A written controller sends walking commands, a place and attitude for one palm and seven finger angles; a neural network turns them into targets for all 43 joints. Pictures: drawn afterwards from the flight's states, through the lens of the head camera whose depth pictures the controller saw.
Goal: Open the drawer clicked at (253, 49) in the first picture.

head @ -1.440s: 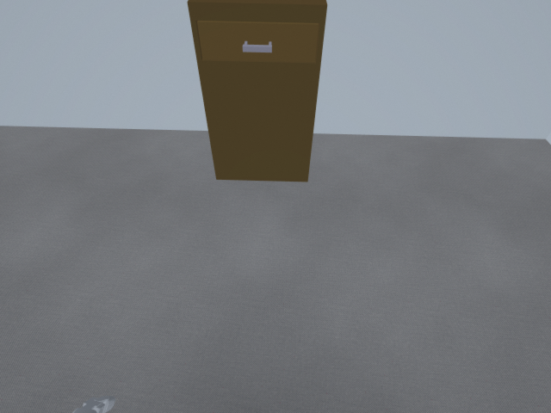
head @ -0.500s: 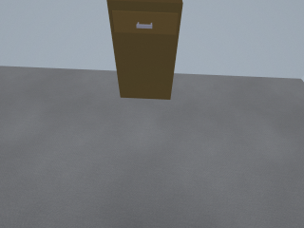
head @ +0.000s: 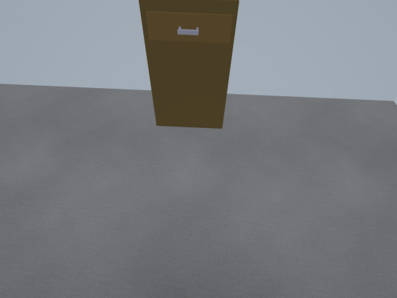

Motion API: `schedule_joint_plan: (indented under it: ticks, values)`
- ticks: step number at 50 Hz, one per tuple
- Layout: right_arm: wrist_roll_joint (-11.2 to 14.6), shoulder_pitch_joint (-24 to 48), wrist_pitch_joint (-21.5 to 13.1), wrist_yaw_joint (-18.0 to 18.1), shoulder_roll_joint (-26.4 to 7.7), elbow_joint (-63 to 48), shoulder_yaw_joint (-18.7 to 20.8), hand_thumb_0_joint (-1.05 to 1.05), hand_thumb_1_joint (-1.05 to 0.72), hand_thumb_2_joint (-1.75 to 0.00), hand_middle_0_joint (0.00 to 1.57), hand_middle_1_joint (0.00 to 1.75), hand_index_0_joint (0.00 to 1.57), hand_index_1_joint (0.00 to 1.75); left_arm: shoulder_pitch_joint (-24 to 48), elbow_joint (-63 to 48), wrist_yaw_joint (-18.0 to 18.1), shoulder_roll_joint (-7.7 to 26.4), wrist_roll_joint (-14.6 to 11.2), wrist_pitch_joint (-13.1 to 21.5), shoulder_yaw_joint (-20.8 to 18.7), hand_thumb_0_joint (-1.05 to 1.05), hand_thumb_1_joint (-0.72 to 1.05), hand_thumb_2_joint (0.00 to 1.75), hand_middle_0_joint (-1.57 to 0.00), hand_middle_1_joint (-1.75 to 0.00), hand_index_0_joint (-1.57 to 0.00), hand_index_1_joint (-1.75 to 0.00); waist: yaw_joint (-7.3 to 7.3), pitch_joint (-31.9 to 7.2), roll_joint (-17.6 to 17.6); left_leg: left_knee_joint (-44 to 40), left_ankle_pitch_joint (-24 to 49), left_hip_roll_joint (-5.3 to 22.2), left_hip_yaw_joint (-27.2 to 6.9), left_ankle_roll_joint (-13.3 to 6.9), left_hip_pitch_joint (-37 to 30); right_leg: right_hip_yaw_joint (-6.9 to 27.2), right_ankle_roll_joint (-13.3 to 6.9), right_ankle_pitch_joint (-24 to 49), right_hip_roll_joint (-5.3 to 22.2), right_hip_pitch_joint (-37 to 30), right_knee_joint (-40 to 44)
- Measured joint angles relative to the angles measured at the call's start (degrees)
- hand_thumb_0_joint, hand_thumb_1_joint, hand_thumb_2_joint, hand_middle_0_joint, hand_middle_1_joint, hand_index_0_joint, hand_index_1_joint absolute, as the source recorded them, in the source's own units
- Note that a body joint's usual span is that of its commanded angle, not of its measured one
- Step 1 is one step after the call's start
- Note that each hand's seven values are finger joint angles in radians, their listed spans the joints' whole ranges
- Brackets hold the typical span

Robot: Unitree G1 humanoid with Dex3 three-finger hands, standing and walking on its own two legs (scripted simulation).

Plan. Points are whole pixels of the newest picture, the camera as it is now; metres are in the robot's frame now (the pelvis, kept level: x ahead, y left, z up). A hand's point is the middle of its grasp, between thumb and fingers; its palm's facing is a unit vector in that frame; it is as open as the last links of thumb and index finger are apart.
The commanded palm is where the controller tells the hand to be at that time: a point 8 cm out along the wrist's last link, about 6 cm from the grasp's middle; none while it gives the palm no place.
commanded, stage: walk to a spot facing it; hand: left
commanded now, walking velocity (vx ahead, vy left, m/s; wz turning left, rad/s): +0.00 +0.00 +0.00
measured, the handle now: (188, 30) +1.36 +0.14 -0.05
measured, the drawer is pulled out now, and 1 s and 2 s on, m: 0.00 0.00 0.00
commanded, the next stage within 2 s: turn to face it in 1.28 s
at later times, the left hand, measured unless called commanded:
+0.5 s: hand out of the picture +0.04 +0.20 -0.20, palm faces -0.06 -0.99 -0.14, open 7.4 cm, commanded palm none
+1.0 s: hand (163, 218) +0.36 +0.12 -0.19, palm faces -0.14 -0.97 -0.18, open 7.3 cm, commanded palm none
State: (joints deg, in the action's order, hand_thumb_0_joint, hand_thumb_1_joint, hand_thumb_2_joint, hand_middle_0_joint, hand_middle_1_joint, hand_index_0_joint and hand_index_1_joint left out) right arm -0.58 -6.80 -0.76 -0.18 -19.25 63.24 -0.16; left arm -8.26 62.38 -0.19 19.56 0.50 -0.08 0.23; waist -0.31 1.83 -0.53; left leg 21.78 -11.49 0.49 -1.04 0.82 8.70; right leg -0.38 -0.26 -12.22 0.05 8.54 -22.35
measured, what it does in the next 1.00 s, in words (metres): walks ahead: right foot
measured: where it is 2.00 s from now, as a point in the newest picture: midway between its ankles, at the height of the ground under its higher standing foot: (217, 227)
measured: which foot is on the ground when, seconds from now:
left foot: down 0.00-0.78, up 0.80-1.00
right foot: down 0.00-0.46, up 0.48-0.74, down 0.76-1.00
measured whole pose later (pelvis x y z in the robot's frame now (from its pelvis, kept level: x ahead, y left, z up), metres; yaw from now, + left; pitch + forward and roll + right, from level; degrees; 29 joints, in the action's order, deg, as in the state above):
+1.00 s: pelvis +0.29 -0.05 -0.01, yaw -9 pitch -1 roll -2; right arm -1.4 -15.1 -2.1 0.0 -9.1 60.1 3.1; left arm -13.6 60.6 0.4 10.5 1.4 2.5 -2.8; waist 2.1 1.8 -0.1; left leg 60.6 -17.3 8.9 4.2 0.4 30.4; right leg -8.4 -3.0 -15.1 -0.7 12.9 -28.8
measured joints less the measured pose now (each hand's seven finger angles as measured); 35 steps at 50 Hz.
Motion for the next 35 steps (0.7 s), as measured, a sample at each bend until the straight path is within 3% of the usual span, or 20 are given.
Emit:
schedule_joint_plan:
  ticks: [9, 15, 22, 24, 27, 29, 31, 35]
  values:
    - [-0.3, -0.3, 0.3, 0.2, 0.5, 0.1, -0.2, 0.01, -0.91, -0.9, 0.21, 0.3, 0.21, 0.3, -0.6, 0.1, 0.5, -0.5, 0.0, -0.3, 0.0, 0.0, 0.91, 0.9, -0.2, -0.3, -0.2, -0.3, -0.2, -0.7, 0.0, 0.4, -0.6, 0.1, 0.3, 0.1, -0.1, 0.3, 0.1, -0.5, -0.1, 0.0, -0.3]
    - [-1.0, -4.8, 0.9, -0.3, 3.6, 0.0, -0.1, 0.01, -0.91, -0.9, 0.2, 0.3, 0.2, 0.3, -6.2, 0.0, -0.5, -3.4, 0.6, -1.3, -0.4, 0.0, 0.91, 0.9, -0.2, -0.3, -0.2, -0.3, -0.68, -3.6, -0.1, 6.6, -8.3, 0.8, 1.6, -0.4, 1.4, 1.6, -0.6, -5.1, -0.8, 1.3, -4.8]
    - [-0.7, -10.7, -0.6, -0.1, 7.2, 0.7, 0.3, 0.01, -0.91, -0.9, 0.21, 0.3, 0.2, 0.3, -13.2, 1.2, -0.9, -7.3, 0.4, -0.5, -1.3, 0.0, 0.91, 0.9, -0.2, -0.3, -0.2, -0.3, -0.67, -3.6, -1.1, 12.7, -13.3, 1.3, 3.4, -0.8, 1.2, 3.2, -0.1, -10.8, -1.2, 1.6, -10.6]
    - [-0.9, -12.0, -2.0, 0.1, 8.3, 0.7, 0.6, 0.01, -0.91, -0.9, 0.21, 0.3, 0.21, 0.3, -14.4, 2.1, -0.8, -8.2, 0.4, -0.7, -1.4, 0.0, 0.91, 0.9, -0.2, -0.3, -0.2, -0.3, -0.37, -3.1, -1.9, 12.1, -14.6, 1.1, 5.2, -1.3, -0.5, 2.8, -1.2, -12.6, -0.9, 4.8, -18.6]
    - [-1.0, -15.3, -4.1, 1.2, 9.8, 0.5, 0.7, 0.0, -0.91, -0.9, 0.21, 0.3, 0.21, 0.3, -13.5, 2.8, -0.8, -8.9, 0.6, -1.1, -1.6, 0.01, 0.91, 0.9, -0.2, -0.3, -0.2, -0.3, 1.58, -1.6, -1.7, 8.6, -14.7, 1.5, 6.4, -1.3, -4.5, -0.3, -1.8, -15.3, -0.5, 12.2, -34.5]
    - [-1.1, -17.8, -4.4, 1.6, 10.7, 1.3, 0.7, 0.0, -0.91, -0.9, 0.21, 0.3, 0.21, 0.3, -11.2, 1.8, -1.1, -8.8, 0.6, -1.1, -2.1, 0.01, 0.91, 0.9, -0.2, -0.3, -0.2, -0.3, 2.41, -0.5, -1.4, 5.4, -14.2, 1.8, 6.5, -1.1, -7.4, -2.2, -1.8, -14.5, 0.6, 16.6, -37.9]
    - [-1.2, -20.0, -4.1, 1.7, 11.4, 2.8, 0.8, 0.0, -0.91, -0.9, 0.21, 0.3, 0.2, 0.3, -8.3, 0.1, -1.5, -8.7, 0.6, -1.0, -2.5, 0.01, 0.91, 0.9, -0.2, -0.3, -0.2, -0.3, 2.6, 0.7, -0.8, 2.1, -13.7, 2.2, 6.8, -0.6, -10.2, -3.8, -1.7, -11.9, 2.1, 20.1, -35.6]
    - [-1.0, -22.9, -3.4, 1.7, 11.7, 5.6, 0.9, 0.0, -0.91, -0.9, 0.21, 0.3, 0.21, 0.3, -2.0, -3.9, -2.1, -8.8, 0.4, 0.1, -2.9, 0.01, 0.91, 0.9, -0.19, -0.3, -0.2, -0.3, 2.53, 3.3, 0.9, -1.5, -14.8, 3.5, 7.9, 0.8, -15.2, -6.5, -2.6, -5.2, 2.9, 21.8, -22.3]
